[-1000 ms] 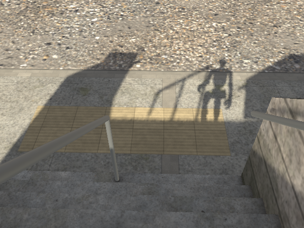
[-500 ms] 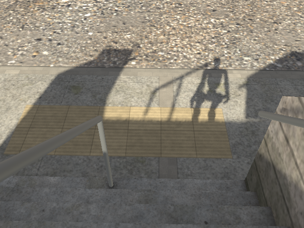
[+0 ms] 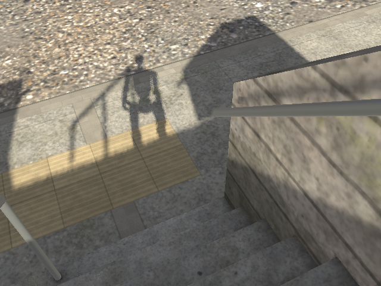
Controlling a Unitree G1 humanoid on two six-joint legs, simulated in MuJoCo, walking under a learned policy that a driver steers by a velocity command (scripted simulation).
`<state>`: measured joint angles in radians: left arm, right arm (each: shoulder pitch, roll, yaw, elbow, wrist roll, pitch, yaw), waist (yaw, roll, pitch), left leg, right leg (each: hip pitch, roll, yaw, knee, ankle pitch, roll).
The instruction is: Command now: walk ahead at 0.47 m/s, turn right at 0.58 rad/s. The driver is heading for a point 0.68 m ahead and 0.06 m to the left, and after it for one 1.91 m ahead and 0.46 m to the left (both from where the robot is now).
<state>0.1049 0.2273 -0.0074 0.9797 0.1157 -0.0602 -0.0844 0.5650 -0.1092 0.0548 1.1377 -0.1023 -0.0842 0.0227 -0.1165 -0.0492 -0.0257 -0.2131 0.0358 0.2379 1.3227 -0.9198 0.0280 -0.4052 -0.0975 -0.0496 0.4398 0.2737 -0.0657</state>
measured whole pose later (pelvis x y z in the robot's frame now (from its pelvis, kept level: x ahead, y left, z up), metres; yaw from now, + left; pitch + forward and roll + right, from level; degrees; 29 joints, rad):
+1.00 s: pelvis +0.51 +0.06 -0.46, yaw +11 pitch +2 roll +1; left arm 0.22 0.21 0.00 0.85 0.11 -0.07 -0.08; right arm 0.54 -0.16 0.03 0.99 -0.03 -0.07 0.10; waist -0.09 -0.03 -0.08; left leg -0.60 -0.23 -0.07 1.98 -0.78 0.07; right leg -0.25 0.01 -0.06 0.35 -0.15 -0.07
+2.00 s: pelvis +0.71 +0.20 -0.70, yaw +18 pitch +0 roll +0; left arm 0.32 0.19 0.04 1.05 0.02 -0.05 -0.07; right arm 0.40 -0.16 0.02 1.11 0.02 -0.07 0.13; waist 0.00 -0.01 0.00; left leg -0.30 -0.02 0.09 0.66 -0.37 0.06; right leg -0.33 -0.11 -0.01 0.63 -0.36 0.07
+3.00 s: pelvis +0.76 +0.17 -0.69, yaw +17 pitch -1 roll +0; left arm 0.25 0.21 0.09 1.15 0.01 -0.05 -0.09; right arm 0.26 -0.19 -0.05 1.17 -0.02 -0.06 0.08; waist 0.01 0.01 0.05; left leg -0.18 0.06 0.06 0.57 -0.37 -0.02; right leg -0.23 -0.02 -0.05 0.57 -0.32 0.00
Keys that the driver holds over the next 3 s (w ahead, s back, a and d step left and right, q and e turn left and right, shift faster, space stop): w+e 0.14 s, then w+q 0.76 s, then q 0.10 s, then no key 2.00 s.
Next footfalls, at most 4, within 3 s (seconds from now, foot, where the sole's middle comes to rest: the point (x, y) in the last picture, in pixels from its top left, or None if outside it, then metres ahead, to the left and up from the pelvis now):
0.02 right None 0.11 -0.10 -0.84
0.46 left None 0.30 0.11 -1.04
0.92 right None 0.59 -0.02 -1.25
1.44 left None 0.71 0.29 -1.45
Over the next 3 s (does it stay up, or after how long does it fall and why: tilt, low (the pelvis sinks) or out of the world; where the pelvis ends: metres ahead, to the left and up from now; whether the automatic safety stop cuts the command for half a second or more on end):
stays up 0.76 0.17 -0.69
